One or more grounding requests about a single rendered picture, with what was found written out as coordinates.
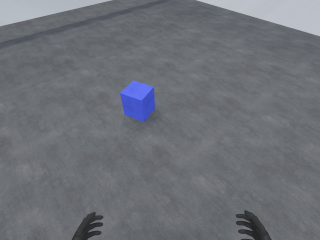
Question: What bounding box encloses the robot left hand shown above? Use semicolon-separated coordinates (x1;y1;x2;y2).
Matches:
72;212;104;240

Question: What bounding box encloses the robot right hand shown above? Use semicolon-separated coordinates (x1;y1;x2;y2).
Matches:
236;210;272;240

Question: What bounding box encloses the carton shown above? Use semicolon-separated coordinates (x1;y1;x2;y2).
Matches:
120;80;155;122

